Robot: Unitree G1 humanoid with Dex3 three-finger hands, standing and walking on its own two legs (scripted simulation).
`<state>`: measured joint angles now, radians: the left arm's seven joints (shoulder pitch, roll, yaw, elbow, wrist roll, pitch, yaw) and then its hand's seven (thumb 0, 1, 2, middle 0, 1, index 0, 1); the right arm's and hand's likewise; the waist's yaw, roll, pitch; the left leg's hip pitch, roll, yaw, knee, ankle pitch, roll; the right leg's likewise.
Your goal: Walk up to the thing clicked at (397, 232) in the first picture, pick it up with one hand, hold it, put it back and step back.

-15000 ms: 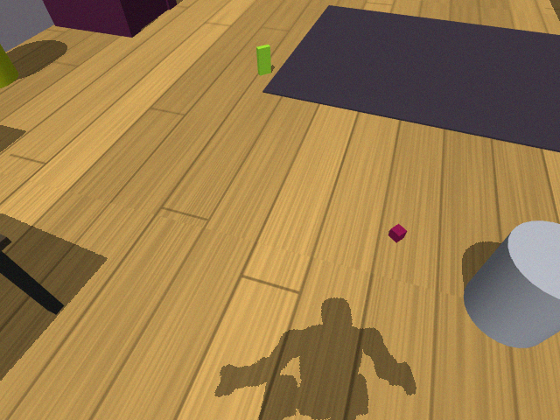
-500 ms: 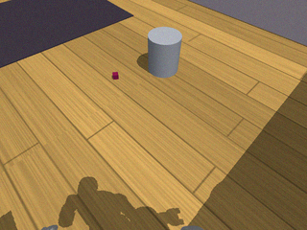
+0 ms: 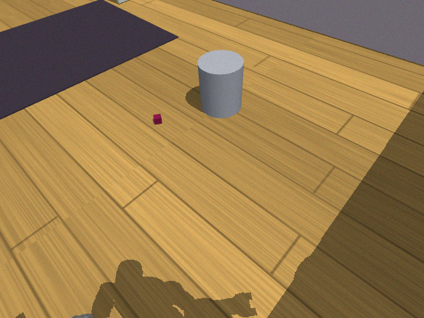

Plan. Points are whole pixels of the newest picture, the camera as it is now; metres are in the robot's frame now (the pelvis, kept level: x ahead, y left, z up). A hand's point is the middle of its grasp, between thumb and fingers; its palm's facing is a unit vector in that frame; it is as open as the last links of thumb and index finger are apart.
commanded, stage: walk up
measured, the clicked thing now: (157, 119) +1.48 +0.38 -0.75
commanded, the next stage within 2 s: stand in 0.06 s
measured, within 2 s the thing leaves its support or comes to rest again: neither
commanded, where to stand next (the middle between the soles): +0.06 +0.02 m, yaw +3 degrees
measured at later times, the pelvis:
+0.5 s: pelvis +0.00 +0.00 +0.01, yaw +2 degrees
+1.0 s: pelvis +0.00 +0.00 +0.01, yaw +3 degrees
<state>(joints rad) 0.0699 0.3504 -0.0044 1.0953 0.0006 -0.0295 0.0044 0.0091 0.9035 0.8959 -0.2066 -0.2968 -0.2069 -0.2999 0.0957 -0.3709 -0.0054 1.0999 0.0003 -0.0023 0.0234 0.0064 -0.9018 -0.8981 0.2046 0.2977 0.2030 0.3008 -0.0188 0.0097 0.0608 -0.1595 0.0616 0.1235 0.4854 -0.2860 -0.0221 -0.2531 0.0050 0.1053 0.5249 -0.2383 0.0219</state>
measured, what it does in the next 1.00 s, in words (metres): stands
